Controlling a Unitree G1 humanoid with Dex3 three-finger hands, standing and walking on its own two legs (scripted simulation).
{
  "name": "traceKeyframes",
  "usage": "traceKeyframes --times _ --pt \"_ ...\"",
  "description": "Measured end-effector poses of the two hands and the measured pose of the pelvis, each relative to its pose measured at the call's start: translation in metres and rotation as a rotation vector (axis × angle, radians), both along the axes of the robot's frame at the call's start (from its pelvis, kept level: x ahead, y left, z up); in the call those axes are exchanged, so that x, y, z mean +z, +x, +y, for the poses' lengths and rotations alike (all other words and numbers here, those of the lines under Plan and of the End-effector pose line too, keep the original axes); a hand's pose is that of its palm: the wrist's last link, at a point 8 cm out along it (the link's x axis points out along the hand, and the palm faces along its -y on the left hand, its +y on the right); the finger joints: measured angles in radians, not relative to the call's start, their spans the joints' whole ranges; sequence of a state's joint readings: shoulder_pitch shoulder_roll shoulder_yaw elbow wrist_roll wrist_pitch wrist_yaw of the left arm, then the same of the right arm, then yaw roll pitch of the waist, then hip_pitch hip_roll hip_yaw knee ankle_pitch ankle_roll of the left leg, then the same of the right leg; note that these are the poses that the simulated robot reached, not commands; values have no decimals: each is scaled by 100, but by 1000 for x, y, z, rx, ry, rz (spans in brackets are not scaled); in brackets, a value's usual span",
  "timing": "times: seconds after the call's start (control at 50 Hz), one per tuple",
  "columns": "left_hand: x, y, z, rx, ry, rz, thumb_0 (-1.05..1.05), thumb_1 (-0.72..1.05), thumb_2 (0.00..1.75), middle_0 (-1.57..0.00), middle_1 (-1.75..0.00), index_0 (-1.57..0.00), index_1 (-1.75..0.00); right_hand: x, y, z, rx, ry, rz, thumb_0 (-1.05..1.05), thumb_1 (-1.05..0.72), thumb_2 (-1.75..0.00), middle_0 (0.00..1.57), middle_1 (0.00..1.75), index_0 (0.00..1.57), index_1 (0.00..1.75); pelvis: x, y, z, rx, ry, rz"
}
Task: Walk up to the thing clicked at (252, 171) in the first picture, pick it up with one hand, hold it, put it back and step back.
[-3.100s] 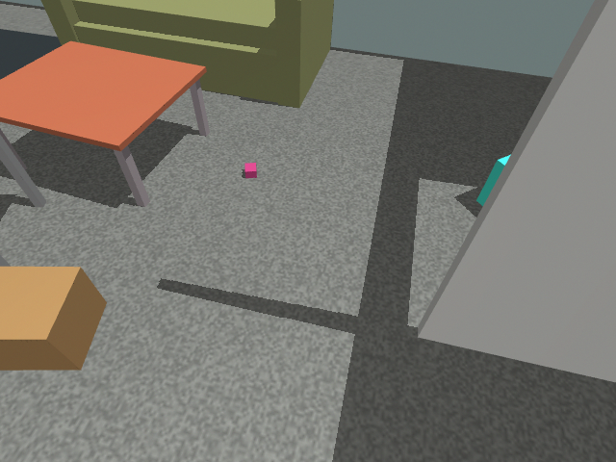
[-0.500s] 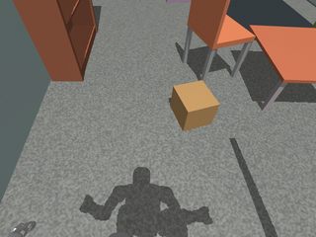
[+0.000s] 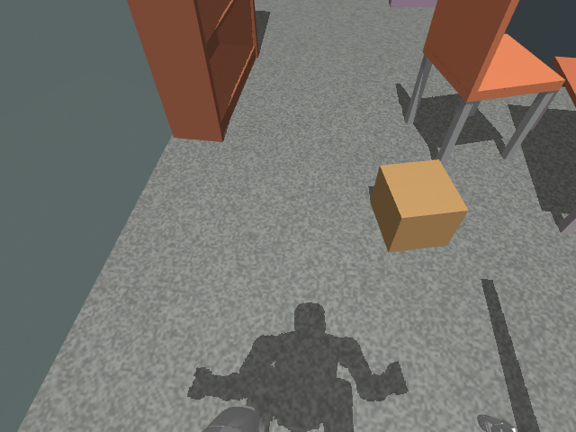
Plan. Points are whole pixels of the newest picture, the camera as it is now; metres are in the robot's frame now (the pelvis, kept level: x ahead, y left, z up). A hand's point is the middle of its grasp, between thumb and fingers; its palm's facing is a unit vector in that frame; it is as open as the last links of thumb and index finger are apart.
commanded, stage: walk up
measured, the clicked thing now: out of the picture +0.60 -1.41 -0.73
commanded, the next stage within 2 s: stand in 0.76 s
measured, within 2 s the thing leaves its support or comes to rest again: neither
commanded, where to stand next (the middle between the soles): +0.07 +0.02 m, yaw +2 degrees
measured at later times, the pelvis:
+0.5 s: pelvis +0.00 +0.00 +0.01, yaw +4 degrees
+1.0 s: pelvis +0.01 +0.00 +0.02, yaw +3 degrees
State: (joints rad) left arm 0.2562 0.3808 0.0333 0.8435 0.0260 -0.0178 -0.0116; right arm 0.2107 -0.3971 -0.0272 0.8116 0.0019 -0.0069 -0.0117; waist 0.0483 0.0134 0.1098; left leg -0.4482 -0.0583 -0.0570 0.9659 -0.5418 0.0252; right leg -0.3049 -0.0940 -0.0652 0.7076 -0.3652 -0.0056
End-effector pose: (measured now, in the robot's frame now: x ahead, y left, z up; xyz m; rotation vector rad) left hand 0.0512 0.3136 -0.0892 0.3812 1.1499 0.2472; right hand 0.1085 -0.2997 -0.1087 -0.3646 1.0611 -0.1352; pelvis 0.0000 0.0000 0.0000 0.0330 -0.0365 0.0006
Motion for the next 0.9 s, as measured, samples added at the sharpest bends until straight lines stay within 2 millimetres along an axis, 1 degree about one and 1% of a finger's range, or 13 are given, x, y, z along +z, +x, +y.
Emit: traceKeyframes --times 0.04,0.08,0.14,0.18,0.22,0.28,0.34,0.42,0.54,0.76,0.9 --pt "4 -4 3 3 6 -5 1 90 90 -21 -30 -20 -30 2 6 3 17 9 -7 1 -91 -89 21 30 20 30 2 -1 2 6 3 3" --pt "3 -7 9 8 6 -4 1 90 90 -21 -30 -21 -30 2 9 7 28 8 -13 0 -90 -89 21 30 20 30 1 -1 5 12 1 4" --pt "-7 -10 21 30 0 -4 1 90 90 -21 -30 -21 -30 0 8 11 32 -14 -14 0 -90 -89 21 30 20 30 -6 -3 11 31 8 -6" --pt "-14 -11 24 52 -11 1 1 90 90 -21 -30 -20 -30 1 3 15 31 -23 -5 0 -91 -89 21 30 20 30 -7 -3 13 26 20 -13" --pt "-18 -12 21 62 -28 12 1 91 90 -21 -30 -20 -30 4 -2 16 29 -25 4 0 -90 -89 21 30 20 30 -5 -3 13 37 1 -9" --pt "-23 -12 15 67 -49 11 1 91 90 -20 -30 -20 -30 7 -7 13 25 -33 19 0 -90 -89 21 30 20 30 -4 -2 9 44 -11 -7" --pt "-25 -16 6 68 -66 12 1 91 90 -20 -30 -20 -30 9 -7 8 11 -34 31 1 -90 -89 21 30 20 30 -2 -4 6 52 -40 -16" --pt "-24 -20 -4 62 -91 35 1 91 90 -21 -30 -20 -30 13 -7 7 9 -28 42 1 -90 -89 21 30 20 30 4 -3 5 60 -35 -10" --pt "-21 -13 -9 69 -107 38 1 91 90 -21 -30 -20 -30 15 -5 8 16 -21 74 1 -90 -89 21 30 20 30 11 0 3 68 -43 -3" --pt "-11 11 -2 93 -93 14 1 91 90 -21 -30 -20 -30 17 5 13 14 -15 101 0 -90 -89 21 30 20 30 18 8 3 78 -44 -1" --pt "-6 18 -2 80 -82 29 1 91 90 -20 -30 -20 -30 18 13 17 1 4 91 0 -91 -89 20 30 20 30 22 9 4 61 -41 -9"
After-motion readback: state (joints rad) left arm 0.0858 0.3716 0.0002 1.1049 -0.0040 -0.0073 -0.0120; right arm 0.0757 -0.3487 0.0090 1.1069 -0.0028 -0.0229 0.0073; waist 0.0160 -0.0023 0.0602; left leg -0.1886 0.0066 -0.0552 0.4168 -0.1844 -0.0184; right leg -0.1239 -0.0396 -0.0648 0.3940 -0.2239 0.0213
